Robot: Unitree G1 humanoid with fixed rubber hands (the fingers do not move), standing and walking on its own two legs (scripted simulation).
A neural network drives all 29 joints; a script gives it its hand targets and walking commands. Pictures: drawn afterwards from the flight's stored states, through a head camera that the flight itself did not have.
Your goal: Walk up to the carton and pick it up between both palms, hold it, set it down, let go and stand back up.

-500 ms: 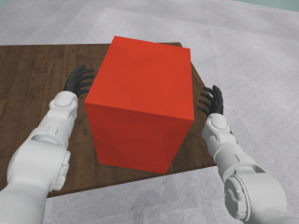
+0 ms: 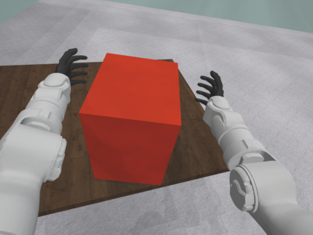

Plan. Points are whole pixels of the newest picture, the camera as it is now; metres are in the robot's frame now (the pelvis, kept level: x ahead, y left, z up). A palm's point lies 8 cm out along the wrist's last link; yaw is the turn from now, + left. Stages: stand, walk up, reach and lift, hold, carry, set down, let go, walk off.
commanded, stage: set down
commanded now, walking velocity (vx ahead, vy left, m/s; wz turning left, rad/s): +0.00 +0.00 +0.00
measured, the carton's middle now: (134, 122) +0.46 -0.02 +0.02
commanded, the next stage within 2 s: none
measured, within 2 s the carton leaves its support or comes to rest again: neither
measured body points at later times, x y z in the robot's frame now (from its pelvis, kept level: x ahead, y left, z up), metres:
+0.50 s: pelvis +0.02 +0.00 +0.01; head +0.03 +0.04 +0.46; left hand +0.49 +0.19 +0.15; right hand +0.40 -0.20 +0.13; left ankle +0.06 +0.06 -0.73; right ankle +0.01 -0.15 -0.73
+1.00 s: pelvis +0.01 +0.00 +0.01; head +0.02 +0.04 +0.46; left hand +0.43 +0.22 +0.11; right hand +0.34 -0.20 +0.10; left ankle +0.06 +0.06 -0.73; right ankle +0.01 -0.15 -0.73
